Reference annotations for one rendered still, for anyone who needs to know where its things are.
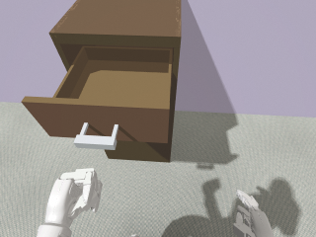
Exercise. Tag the robot right hand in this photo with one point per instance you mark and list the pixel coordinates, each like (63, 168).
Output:
(256, 221)

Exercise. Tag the cabinet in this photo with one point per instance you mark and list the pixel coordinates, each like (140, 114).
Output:
(125, 23)

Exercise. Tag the drawer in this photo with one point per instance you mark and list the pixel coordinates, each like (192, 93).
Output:
(108, 85)

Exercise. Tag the handle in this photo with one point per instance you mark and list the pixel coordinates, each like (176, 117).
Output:
(96, 141)

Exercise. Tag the robot left hand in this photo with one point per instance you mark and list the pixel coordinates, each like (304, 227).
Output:
(83, 186)

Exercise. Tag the left robot forearm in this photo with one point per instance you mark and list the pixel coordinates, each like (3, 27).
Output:
(53, 230)

